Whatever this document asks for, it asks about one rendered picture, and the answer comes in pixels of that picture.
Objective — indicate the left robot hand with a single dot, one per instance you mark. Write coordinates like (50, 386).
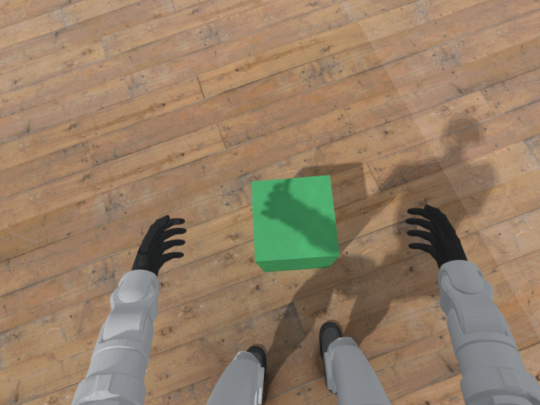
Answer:
(149, 256)

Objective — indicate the robot right forearm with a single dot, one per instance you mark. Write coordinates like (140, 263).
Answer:
(492, 369)

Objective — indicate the right robot hand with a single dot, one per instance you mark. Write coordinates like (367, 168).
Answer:
(446, 245)

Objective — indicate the left robot shin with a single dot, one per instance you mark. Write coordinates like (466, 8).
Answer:
(246, 355)

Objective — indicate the carton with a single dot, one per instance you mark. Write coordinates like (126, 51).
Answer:
(294, 223)

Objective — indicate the robot left forearm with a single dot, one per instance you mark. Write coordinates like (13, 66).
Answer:
(121, 354)

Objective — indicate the robot left foot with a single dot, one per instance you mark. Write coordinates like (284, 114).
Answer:
(261, 357)

